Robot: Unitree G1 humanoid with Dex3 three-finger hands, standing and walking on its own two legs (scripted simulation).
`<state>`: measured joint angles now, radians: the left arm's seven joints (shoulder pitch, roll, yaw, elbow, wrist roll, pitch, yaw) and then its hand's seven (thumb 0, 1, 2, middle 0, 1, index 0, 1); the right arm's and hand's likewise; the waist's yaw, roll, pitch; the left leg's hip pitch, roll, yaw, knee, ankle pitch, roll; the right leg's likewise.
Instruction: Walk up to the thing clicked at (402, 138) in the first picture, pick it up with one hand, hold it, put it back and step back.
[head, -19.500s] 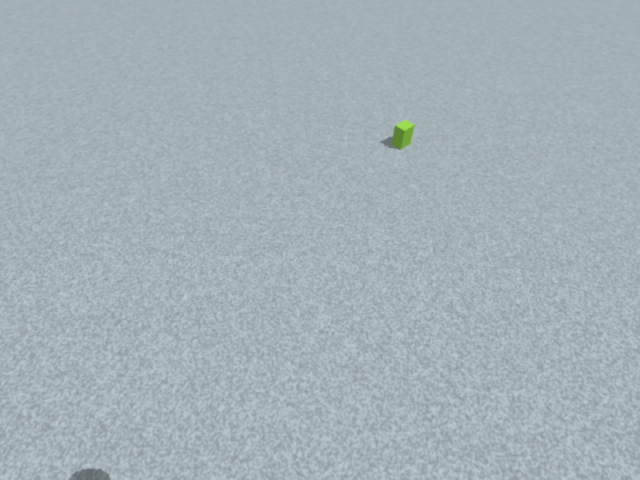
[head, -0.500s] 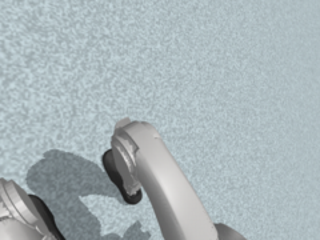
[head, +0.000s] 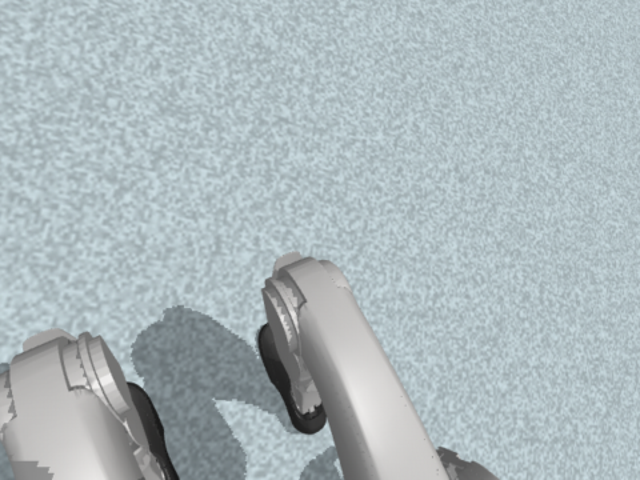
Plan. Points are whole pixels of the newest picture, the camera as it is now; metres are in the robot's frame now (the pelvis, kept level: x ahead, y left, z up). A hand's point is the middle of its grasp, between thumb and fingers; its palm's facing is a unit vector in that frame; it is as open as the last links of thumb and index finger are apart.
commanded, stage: lift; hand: left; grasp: from above
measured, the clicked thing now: out of the picture +0.48 +0.34 -0.21
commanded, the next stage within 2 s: hold in 1.68 s
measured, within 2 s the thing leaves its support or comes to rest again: neither
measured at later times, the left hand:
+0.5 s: hand out of the picture +0.45 +0.33 -0.05, palm faces -0.05 -0.42 -0.91, open 9.7 cm
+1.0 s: hand out of the picture +0.37 +0.29 +0.14, palm faces -0.10 -0.43 -0.90, open 9.7 cm
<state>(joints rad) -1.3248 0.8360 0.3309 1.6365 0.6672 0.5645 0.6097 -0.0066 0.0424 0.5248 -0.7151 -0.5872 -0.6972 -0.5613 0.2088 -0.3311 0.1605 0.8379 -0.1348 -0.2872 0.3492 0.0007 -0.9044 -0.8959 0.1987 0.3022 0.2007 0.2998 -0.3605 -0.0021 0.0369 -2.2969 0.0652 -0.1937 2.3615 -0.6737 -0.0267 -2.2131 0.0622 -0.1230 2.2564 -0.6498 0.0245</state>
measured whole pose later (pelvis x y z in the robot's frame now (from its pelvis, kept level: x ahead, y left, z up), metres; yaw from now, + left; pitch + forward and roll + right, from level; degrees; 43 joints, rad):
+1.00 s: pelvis +0.02 -0.02 +0.21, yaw +8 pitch +28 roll -1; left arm -0.83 0.33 0.09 1.17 0.54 0.77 0.46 0.00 0.05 0.51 -0.67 -0.67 -0.67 -0.62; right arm 0.15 -0.29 0.02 0.91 0.01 -0.20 0.10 0.01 -0.91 -0.90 0.20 0.30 0.20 0.30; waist -0.14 0.04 -0.24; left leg -1.55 0.08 -0.05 1.64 -0.58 -0.05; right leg -1.53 0.04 -0.03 1.63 -0.59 -0.02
